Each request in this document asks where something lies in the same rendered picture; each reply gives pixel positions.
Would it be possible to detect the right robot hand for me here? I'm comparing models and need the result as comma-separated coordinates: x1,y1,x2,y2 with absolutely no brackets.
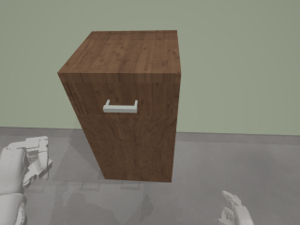
218,190,255,225

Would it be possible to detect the cabinet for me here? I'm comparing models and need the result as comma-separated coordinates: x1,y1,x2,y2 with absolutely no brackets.
57,30,182,183

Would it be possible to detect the left robot hand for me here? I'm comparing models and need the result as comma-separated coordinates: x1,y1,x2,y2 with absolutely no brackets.
0,136,53,195

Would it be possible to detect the robot left forearm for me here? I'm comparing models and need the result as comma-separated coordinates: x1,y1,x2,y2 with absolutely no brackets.
0,193,27,225

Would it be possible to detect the drawer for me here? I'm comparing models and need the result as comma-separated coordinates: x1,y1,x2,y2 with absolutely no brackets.
67,82,174,116

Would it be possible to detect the handle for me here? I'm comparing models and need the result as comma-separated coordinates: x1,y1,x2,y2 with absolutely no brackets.
103,99,138,113

